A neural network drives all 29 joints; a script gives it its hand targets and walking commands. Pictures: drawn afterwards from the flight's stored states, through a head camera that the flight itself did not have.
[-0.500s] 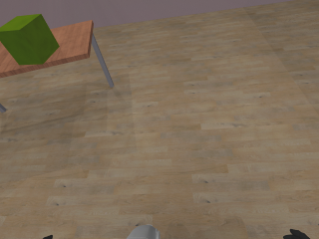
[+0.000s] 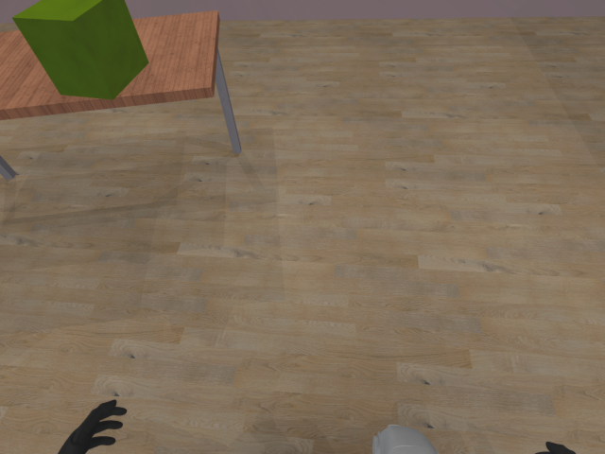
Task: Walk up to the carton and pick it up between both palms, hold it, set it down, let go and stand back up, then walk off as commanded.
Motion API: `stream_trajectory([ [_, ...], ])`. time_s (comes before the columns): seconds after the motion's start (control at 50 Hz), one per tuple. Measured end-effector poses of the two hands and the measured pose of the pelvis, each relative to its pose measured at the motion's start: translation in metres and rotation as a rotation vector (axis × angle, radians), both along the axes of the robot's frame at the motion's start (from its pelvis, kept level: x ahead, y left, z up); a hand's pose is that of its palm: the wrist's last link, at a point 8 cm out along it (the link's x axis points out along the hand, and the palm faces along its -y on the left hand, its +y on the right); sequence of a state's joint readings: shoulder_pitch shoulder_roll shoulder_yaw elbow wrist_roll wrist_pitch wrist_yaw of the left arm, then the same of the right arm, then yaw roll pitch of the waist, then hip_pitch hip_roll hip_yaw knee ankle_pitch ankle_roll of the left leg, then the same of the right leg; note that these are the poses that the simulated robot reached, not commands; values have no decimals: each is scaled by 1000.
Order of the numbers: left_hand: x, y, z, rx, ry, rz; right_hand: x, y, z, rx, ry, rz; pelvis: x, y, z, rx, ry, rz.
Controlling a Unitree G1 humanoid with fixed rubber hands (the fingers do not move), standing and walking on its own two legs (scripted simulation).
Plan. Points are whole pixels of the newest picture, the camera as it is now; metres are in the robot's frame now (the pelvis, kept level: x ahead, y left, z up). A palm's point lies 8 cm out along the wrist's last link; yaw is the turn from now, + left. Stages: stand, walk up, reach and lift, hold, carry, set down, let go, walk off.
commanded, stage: walk up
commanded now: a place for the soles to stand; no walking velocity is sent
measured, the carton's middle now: (89, 43) +1.17 +0.65 +0.00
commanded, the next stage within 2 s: none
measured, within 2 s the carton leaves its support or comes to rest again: neither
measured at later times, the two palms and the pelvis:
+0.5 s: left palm (52, 424) +0.17 +0.35 -0.04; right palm (526, 387) +0.21 -0.30 -0.11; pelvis +0.12 +0.02 +0.00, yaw +3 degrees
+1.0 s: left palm (25, 332) +0.30 +0.47 -0.06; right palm (423, 306) +0.34 -0.17 -0.09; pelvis +0.24 +0.14 +0.00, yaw +7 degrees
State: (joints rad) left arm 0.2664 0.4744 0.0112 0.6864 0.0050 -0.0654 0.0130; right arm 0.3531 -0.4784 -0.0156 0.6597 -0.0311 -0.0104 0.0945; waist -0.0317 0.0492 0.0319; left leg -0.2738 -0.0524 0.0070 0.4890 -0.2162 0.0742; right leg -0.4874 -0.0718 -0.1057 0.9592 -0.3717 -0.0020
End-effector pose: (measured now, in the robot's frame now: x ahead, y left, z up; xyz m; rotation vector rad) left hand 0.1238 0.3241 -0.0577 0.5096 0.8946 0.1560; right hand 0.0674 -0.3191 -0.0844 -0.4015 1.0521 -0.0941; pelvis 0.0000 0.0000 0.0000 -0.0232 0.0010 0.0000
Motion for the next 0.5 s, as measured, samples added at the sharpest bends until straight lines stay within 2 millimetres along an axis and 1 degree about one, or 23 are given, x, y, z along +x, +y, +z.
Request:
stream_trajectory([
  [0.1, 22, 2, 4, 21, 10, 10, 28, 2, -9, 24, 10, 7, 27, 0, -1, 20, 6, 7],
  [0.16, 36, -2, 4, 37, 15, 8, 42, -1, -16, 41, 30, 6, 43, -6, -3, 32, 22, 7],
  [0.2, 41, -5, 1, 52, 9, 12, 55, -5, -25, 47, 32, 8, 55, -11, -10, 42, 18, 9],
  [0.22, 40, -7, -2, 57, 13, 20, 63, -6, -29, 50, 28, 8, 60, -12, -13, 39, 12, 9],
  [0.26, 36, -7, 0, 61, 34, 41, 77, -4, -28, 63, 12, 7, 70, -13, -11, 39, 0, 11],
  [0.34, 32, 2, 16, 93, 42, 82, 106, 0, -26, 77, 0, 37, 89, -9, -4, 64, -23, 38],
  [0.42, 33, 14, 24, 113, 59, 102, 127, 7, -27, 86, 9, 58, 106, 1, -1, 73, -27, 51],
  [0.5, 42, 30, 21, 110, 76, 115, 146, 23, -27, 87, 17, 64, 124, 16, -2, 67, -27, 57],
])
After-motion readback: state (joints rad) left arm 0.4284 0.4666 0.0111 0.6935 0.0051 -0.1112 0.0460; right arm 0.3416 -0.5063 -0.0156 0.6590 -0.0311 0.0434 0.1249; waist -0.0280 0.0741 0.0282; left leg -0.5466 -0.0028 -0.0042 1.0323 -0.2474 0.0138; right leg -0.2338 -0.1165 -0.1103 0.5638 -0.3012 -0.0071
